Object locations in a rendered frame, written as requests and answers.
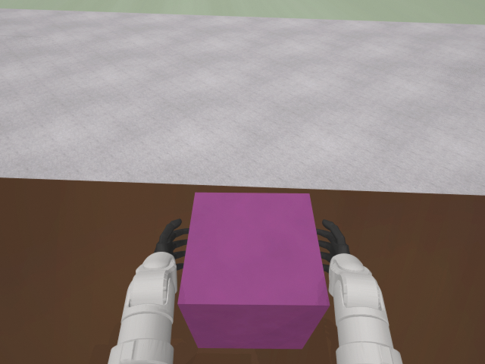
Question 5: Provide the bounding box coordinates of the robot right hand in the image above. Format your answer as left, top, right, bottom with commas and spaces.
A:
316, 219, 351, 273

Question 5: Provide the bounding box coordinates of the robot left hand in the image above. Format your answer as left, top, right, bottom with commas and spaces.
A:
154, 218, 189, 270

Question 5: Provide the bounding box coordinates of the right robot forearm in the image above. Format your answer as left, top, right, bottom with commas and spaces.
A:
329, 253, 402, 364

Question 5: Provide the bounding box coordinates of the left robot forearm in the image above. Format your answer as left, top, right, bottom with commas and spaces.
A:
108, 252, 177, 364

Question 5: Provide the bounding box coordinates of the carton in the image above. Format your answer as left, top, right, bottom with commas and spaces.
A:
177, 193, 330, 349

